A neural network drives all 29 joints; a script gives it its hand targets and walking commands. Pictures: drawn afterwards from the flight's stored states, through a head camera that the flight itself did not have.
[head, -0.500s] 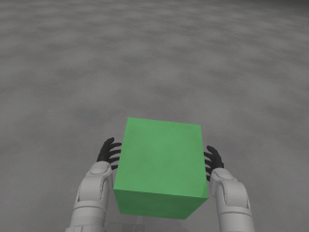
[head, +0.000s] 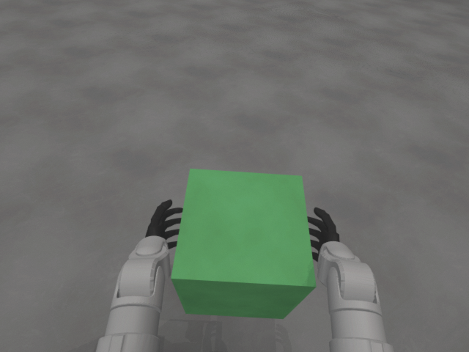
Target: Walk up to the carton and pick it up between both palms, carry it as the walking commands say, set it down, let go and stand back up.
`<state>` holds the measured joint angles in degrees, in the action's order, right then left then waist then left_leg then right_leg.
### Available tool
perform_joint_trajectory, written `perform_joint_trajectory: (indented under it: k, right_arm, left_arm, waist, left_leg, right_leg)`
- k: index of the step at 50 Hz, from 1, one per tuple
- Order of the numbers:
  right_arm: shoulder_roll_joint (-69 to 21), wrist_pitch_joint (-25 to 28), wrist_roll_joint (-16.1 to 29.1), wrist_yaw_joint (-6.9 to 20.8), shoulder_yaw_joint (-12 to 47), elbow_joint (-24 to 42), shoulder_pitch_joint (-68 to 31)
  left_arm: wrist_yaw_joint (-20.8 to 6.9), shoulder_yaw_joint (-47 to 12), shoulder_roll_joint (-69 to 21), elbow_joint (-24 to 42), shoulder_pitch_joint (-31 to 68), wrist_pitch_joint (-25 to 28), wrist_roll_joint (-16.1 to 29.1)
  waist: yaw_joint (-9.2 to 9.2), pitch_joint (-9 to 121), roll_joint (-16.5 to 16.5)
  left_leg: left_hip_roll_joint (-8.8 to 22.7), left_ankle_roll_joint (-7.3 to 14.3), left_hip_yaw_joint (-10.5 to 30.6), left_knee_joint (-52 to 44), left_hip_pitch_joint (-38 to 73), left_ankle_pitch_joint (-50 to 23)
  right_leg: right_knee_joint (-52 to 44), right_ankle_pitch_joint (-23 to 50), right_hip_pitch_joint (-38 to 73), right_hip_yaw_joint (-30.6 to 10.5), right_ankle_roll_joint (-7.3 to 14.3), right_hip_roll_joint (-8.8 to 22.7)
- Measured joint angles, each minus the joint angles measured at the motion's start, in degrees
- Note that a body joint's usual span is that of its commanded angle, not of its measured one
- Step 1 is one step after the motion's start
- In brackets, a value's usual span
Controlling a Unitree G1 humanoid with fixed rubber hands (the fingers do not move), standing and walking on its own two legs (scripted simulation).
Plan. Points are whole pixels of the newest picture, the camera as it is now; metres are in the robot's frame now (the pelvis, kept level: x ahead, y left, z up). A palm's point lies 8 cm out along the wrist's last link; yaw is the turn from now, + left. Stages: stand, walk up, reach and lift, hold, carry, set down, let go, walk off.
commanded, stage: hold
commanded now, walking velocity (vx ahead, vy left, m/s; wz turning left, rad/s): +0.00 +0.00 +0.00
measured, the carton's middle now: (240, 249) +0.32 +0.00 -0.03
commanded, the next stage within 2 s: set down in 0.46 s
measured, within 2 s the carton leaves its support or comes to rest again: neither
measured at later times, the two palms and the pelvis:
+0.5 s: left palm (157, 234) +0.29 +0.15 +0.05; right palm (329, 241) +0.29 -0.15 +0.05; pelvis +0.01 -0.01 +0.00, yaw +0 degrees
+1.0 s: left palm (166, 240) +0.32 +0.14 +0.00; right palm (320, 249) +0.31 -0.16 -0.01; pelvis +0.02 -0.01 +0.00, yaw +0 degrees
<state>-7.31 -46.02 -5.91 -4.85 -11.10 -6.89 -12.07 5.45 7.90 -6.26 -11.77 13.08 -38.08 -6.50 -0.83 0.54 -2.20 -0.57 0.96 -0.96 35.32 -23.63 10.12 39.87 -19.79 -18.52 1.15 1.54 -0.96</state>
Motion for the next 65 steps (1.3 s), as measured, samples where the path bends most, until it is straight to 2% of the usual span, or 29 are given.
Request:
perform_joint_trajectory:
  k: [6,13,25,30,37,45,52,65]
  right_arm:
    - [0.0,1.7,0.0,0.2,0.7,-1.5,-0.1]
    - [0.0,3.1,-0.8,1.2,0.4,-7.8,-1.1]
    - [0.0,3.8,-0.9,1.2,0.3,-8.2,-1.1]
    - [0.0,5.8,-0.9,1.6,-0.3,-11.5,-1.3]
    - [0.0,9.7,-1.0,1.7,-3.4,-18.4,-3.7]
    - [0.0,18.0,-1.0,2.1,-5.8,-24.5,-5.9]
    - [0.0,23.3,-1.3,2.0,-6.2,-26.1,-6.0]
    - [0.0,34.3,-1.3,2.1,-5.4,-27.3,-6.0]
  left_arm:
    - [-0.1,1.2,-0.2,0.7,-0.2,0.0,0.0]
    - [0.1,4.3,-1.4,-1.3,-0.2,-1.7,-0.9]
    - [0.1,4.3,-1.5,-1.7,-0.3,-1.2,-0.9]
    - [0.6,4.3,-1.5,-2.8,-0.3,-1.3,-1.5]
    - [0.5,5.6,-1.5,-10.2,1.3,3.2,-2.5]
    - [0.8,7.5,-1.5,-14.6,4.3,9.1,-2.5]
    - [-0.4,8.7,-1.5,-18.9,4.9,15.9,-2.9]
    - [-1.2,8.9,-1.4,-19.8,4.9,26.8,-2.9]
  waist:
    - [0.0,2.5,0.0]
    - [0.0,2.1,0.0]
    - [0.0,1.1,0.0]
    - [0.0,1.0,0.0]
    - [0.0,-1.7,0.0]
    - [0.0,-4.9,0.0]
    - [0.0,-4.6,0.0]
    - [0.0,-1.9,0.0]
  left_leg:
    - [0.0,-0.4,0.0,0.0,2.6,1.1]
    - [0.0,-0.6,0.1,0.0,7.0,2.2]
    - [0.0,-0.9,0.2,-0.1,8.1,2.2]
    - [0.0,-0.9,0.2,-0.5,8.7,2.1]
    - [0.0,-0.9,0.2,-0.5,8.7,2.1]
    - [0.0,-0.9,0.2,-0.6,7.8,2.1]
    - [0.0,-0.9,0.2,-0.6,4.1,2.1]
    - [0.0,-0.8,0.2,1.4,-11.4,1.4]
  right_leg:
    - [-0.1,-1.0,2.7,0.0,0.3,0.0]
    - [-0.2,-2.1,7.1,0.0,0.7,0.0]
    - [-0.3,-2.2,8.2,0.0,0.8,-0.1]
    - [-0.8,-2.0,8.8,0.0,0.8,-0.1]
    - [-0.8,-2.0,8.8,0.0,0.8,-0.1]
    - [-0.8,-2.0,7.9,0.0,0.8,-0.1]
    - [-0.8,-2.0,4.2,0.0,0.8,-0.1]
    - [1.2,-1.4,-11.3,0.0,0.8,-0.1]
